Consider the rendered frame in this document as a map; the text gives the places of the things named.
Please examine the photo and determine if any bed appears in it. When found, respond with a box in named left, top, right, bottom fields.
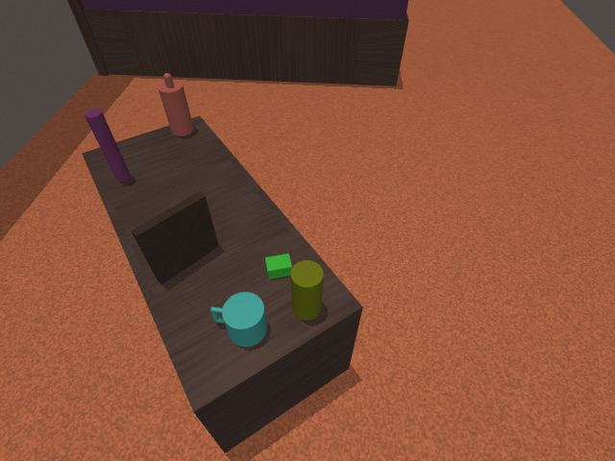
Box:
left=67, top=0, right=409, bottom=86

